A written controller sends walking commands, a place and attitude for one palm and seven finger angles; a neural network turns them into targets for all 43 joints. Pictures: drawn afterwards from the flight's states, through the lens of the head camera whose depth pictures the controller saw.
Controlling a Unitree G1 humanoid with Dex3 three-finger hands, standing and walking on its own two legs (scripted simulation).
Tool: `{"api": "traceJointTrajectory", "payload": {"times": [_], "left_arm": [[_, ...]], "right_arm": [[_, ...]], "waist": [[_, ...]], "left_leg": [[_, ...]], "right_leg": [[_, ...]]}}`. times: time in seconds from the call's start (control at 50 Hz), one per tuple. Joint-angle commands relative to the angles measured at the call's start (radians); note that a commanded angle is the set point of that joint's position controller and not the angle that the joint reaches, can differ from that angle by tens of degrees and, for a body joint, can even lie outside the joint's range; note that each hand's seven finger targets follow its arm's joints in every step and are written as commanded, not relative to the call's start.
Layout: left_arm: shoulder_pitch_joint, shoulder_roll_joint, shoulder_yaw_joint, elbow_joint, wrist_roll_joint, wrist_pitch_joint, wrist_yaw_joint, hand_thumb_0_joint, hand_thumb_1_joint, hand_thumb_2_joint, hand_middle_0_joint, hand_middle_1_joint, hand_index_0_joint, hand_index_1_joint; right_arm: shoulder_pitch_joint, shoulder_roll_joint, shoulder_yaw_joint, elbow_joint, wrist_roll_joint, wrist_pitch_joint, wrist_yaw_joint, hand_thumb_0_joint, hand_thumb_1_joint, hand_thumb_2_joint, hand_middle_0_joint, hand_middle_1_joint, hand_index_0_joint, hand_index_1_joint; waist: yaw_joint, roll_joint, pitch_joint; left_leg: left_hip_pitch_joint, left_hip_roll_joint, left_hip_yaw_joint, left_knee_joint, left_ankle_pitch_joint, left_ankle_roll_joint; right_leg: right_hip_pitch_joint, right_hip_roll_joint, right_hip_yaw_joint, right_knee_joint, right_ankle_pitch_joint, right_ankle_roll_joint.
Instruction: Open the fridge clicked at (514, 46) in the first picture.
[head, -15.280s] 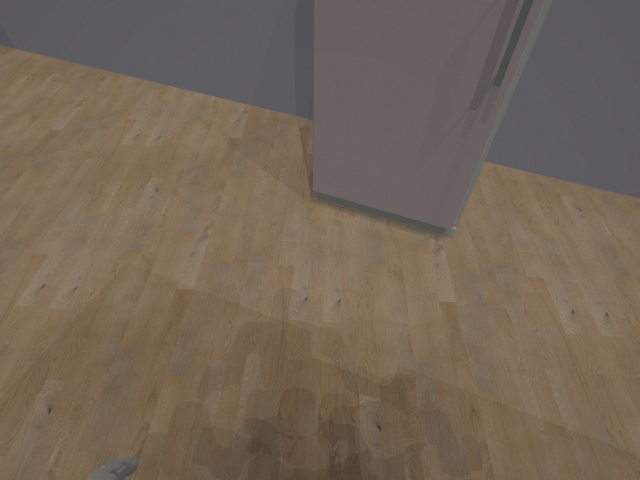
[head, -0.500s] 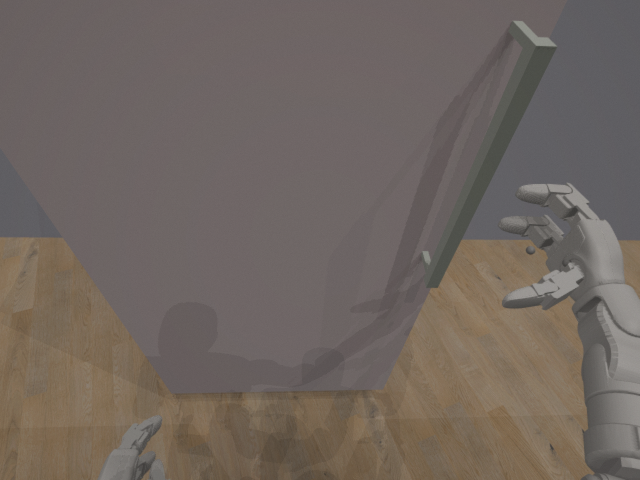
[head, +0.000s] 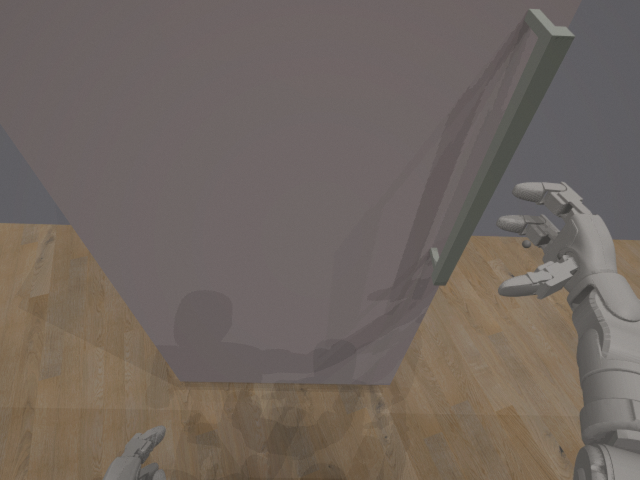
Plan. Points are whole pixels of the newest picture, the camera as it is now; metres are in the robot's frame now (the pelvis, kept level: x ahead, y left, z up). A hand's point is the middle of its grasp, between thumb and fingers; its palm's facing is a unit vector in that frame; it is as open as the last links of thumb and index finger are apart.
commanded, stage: move the hooked fingers beside the handle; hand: right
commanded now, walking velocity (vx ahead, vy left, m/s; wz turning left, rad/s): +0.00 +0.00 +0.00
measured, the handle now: (475, 182) +0.45 -0.14 +0.16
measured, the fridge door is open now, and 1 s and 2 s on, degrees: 0 0 0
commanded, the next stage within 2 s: feel for the door with the fingertips in 0.98 s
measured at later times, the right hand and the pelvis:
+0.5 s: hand (519, 233) +0.40 -0.19 +0.13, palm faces -0.06 +1.00 +0.00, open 14.0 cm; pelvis +0.01 +0.00 +0.00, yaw +0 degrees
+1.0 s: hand (521, 237) +0.39 -0.19 +0.13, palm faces -0.06 +1.00 -0.01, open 14.0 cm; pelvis +0.00 +0.01 +0.00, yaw +0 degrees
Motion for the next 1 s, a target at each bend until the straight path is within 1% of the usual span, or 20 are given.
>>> {"api": "traceJointTrajectory", "payload": {"times": [0.0,0.02,0.04,0.1,0.16,0.22,0.3,0.32,0.4,0.46,0.52,0.56,0.6,0.64,0.76,0.8,0.86,0.9,0.92,0.98], "left_arm": [[-0.02,0.134,0.053,-0.136,0.004,-0.054,0.017,0.0,0.9,0.9,-0.2,-0.3,-0.2,-0.3],[-0.015,0.135,0.056,-0.129,0.005,-0.056,0.019,0.0,0.9,0.9,-0.2,-0.3,-0.2,-0.3],[-0.022,0.127,0.051,-0.124,0.003,-0.06,0.02,0.0,0.9,0.9,-0.2,-0.3,-0.2,-0.3],[-0.007,0.14,0.048,-0.089,0.0,-0.055,0.025,0.0,0.9,0.9,-0.2,-0.3,-0.2,-0.3],[-0.006,0.142,0.044,-0.086,-0.004,-0.044,0.021,0.0,0.9,0.9,-0.2,-0.3,-0.2,-0.3],[-0.005,0.137,0.047,-0.11,0.0,-0.039,0.008,0.0,0.9,0.9,-0.2,-0.3,-0.2,-0.3],[-0.013,0.13,0.055,-0.139,0.007,-0.048,-0.003,0.0,0.9,0.9,-0.2,-0.3,-0.2,-0.3],[-0.013,0.13,0.057,-0.138,0.009,-0.05,-0.005,0.0,0.9,0.9,-0.2,-0.3,-0.2,-0.3],[-0.021,0.132,0.053,-0.12,0.008,-0.039,0.001,0.0,0.9,0.9,-0.2,-0.3,-0.2,-0.3],[-0.033,0.125,0.048,-0.127,0.0,-0.03,0.002,0.0,0.9,0.9,-0.2,-0.3,-0.2,-0.3],[-0.044,0.121,0.048,-0.14,-0.004,-0.028,0.001,0.0,0.9,0.9,-0.2,-0.3,-0.2,-0.3],[-0.05,0.119,0.049,-0.148,-0.004,-0.035,0.006,0.0,0.9,0.9,-0.2,-0.3,-0.2,-0.3],[-0.046,0.125,0.049,-0.138,-0.004,-0.039,0.015,0.0,0.9,0.9,-0.2,-0.3,-0.2,-0.3],[-0.045,0.131,0.048,-0.12,-0.004,-0.042,0.025,0.0,0.9,0.9,-0.2,-0.3,-0.2,-0.3],[-0.046,0.125,0.041,-0.103,0.0,-0.039,0.024,0.0,0.9,0.9,-0.2,-0.3,-0.2,-0.3],[-0.043,0.13,0.042,-0.108,0.0,-0.035,0.019,0.0,0.9,0.9,-0.2,-0.3,-0.2,-0.3],[-0.054,0.126,0.041,-0.128,-0.002,-0.033,0.016,0.0,0.9,0.9,-0.2,-0.3,-0.2,-0.3],[-0.046,0.135,0.043,-0.129,-0.001,-0.028,0.016,0.0,0.9,0.9,-0.2,-0.3,-0.2,-0.3],[-0.05,0.133,0.042,-0.133,-0.003,-0.028,0.015,0.0,0.9,0.9,-0.2,-0.3,-0.2,-0.3],[-0.05,0.129,0.045,-0.143,-0.002,-0.032,0.014,0.0,0.9,0.9,-0.2,-0.3,-0.2,-0.3]], "right_arm": [[-0.472,-0.227,-0.036,-0.376,0.039,-0.125,-0.007,0.0,0.5,-0.3,0.3,1.2,0.3,1.2],[-0.474,-0.254,-0.066,-0.391,0.039,-0.134,-0.014,0.0,0.5,-0.3,0.3,1.2,0.3,1.2],[-0.491,-0.206,-0.021,-0.393,0.037,-0.136,-0.016,0.0,0.5,-0.3,0.3,1.2,0.3,1.2],[-0.47,-0.208,-0.021,-0.252,0.03,-0.1,-0.027,0.0,0.5,-0.3,0.3,1.2,0.3,1.2],[-0.428,-0.192,-0.012,-0.123,0.01,-0.049,-0.031,0.0,0.5,-0.3,0.3,1.2,0.3,1.2],[-0.406,-0.153,0.018,-0.161,0.0,-0.046,-0.028,0.0,0.5,-0.3,0.3,1.2,0.3,1.2],[-0.409,-0.149,0.012,-0.365,0.028,-0.102,-0.04,0.0,0.5,-0.3,0.3,1.2,0.3,1.2],[-0.398,-0.176,-0.023,-0.395,0.033,-0.11,-0.048,0.0,0.5,-0.3,0.3,1.2,0.3,1.2],[-0.333,-0.237,-0.085,-0.342,0.02,-0.091,-0.076,0.0,0.5,-0.3,0.3,1.2,0.3,1.2],[-0.279,-0.201,-0.057,-0.294,0.001,-0.053,-0.076,0.0,0.5,-0.3,0.3,1.2,0.3,1.2],[-0.302,-0.151,-0.002,-0.334,0.006,-0.04,-0.052,0.0,0.5,-0.3,0.3,1.2,0.3,1.2],[-0.321,-0.12,0.025,-0.382,0.024,-0.044,-0.035,0.0,0.5,-0.3,0.3,1.2,0.3,1.2],[-0.364,-0.117,0.033,-0.39,0.044,-0.056,-0.024,0.0,0.5,-0.3,0.3,1.2,0.3,1.2],[-0.423,-0.162,-0.002,-0.376,0.049,-0.066,-0.026,0.0,0.5,-0.3,0.3,1.2,0.3,1.2],[-0.434,-0.188,-0.01,-0.292,0.012,-0.063,-0.052,0.0,0.5,-0.3,0.3,1.2,0.3,1.2],[-0.392,-0.204,-0.027,-0.254,0.01,-0.061,-0.051,0.0,0.5,-0.3,0.3,1.2,0.3,1.2],[-0.36,-0.19,-0.027,-0.245,0.021,-0.06,-0.036,0.0,0.5,-0.3,0.3,1.2,0.3,1.2],[-0.324,-0.234,-0.067,-0.214,0.027,-0.061,-0.029,0.0,0.5,-0.3,0.3,1.2,0.3,1.2],[-0.351,-0.226,-0.06,-0.236,0.03,-0.068,-0.025,0.0,0.5,-0.3,0.3,1.2,0.3,1.2],[-0.354,-0.22,-0.057,-0.289,0.032,-0.086,-0.02,0.0,0.5,-0.3,0.3,1.2,0.3,1.2]], "waist": [[-0.003,-0.015,-0.37],[-0.004,-0.024,-0.402],[0.005,-0.07,-0.378],[0.019,0.014,-0.256],[0.011,-0.002,-0.178],[-0.004,-0.037,-0.263],[-0.019,-0.014,-0.414],[-0.027,-0.009,-0.439],[-0.031,0.037,-0.31],[-0.025,-0.001,-0.21],[-0.018,-0.05,-0.24],[-0.009,-0.045,-0.289],[0.01,0.048,-0.287],[0.014,0.04,-0.279],[0.006,-0.031,-0.26],[-0.008,0.01,-0.264],[-0.02,-0.002,-0.291],[-0.026,0.055,-0.28],[-0.018,0.054,-0.279],[-0.023,0.004,-0.306]], "left_leg": [[0.13,-0.005,-0.035,-0.058,0.332,0.009],[0.137,-0.01,-0.04,-0.061,0.339,0.007],[0.115,-0.009,-0.037,-0.063,0.334,0.008],[0.071,-0.009,-0.025,-0.085,0.256,0.007],[0.038,-0.002,-0.023,-0.087,0.217,0.009],[0.055,-0.002,-0.019,-0.062,0.271,0.015],[0.112,-0.007,-0.019,-0.038,0.377,0.012],[0.132,-0.009,-0.022,-0.038,0.399,0.01],[0.153,-0.007,-0.026,-0.06,0.382,0.006],[0.121,-0.005,-0.028,-0.076,0.349,0.007],[0.124,-0.003,-0.032,-0.078,0.354,0.011],[0.127,-0.006,-0.03,-0.077,0.358,0.011],[0.126,-0.01,-0.026,-0.086,0.347,0.006],[0.12,-0.009,-0.03,-0.09,0.32,0.005],[0.105,0.001,-0.038,-0.091,0.289,0.007],[0.13,0.003,-0.041,-0.089,0.299,0.008],[0.157,0.005,-0.045,-0.082,0.333,0.007],[0.176,0.005,-0.048,-0.079,0.341,0.005],[0.176,0.005,-0.051,-0.081,0.348,0.001],[0.17,0.002,-0.051,-0.077,0.349,0.004]], "right_leg": [[0.192,-0.002,0.068,-0.059,0.312,-0.021],[0.217,-0.002,0.07,-0.059,0.322,-0.02],[0.235,-0.001,0.071,-0.063,0.323,-0.016],[0.167,-0.007,0.079,-0.08,0.242,-0.019],[0.1,0.003,0.075,-0.093,0.188,-0.016],[0.149,0.002,0.077,-0.074,0.271,-0.011],[0.252,-0.011,0.088,-0.05,0.435,-0.005],[0.263,-0.012,0.089,-0.05,0.458,-0.003],[0.165,-0.007,0.064,-0.075,0.363,-0.014],[0.125,0.0,0.052,-0.093,0.307,-0.015],[0.155,0.003,0.052,-0.085,0.315,-0.016],[0.189,0.003,0.054,-0.077,0.321,-0.016],[0.187,-0.002,0.06,-0.073,0.3,-0.023],[0.176,0.003,0.066,-0.079,0.264,-0.022],[0.161,0.013,0.063,-0.081,0.239,-0.02],[0.138,0.012,0.063,-0.078,0.242,-0.023],[0.13,0.016,0.051,-0.077,0.253,-0.021],[0.097,0.012,0.05,-0.073,0.251,-0.024],[0.095,0.013,0.047,-0.076,0.245,-0.024],[0.124,0.014,0.046,-0.074,0.257,-0.023]]}}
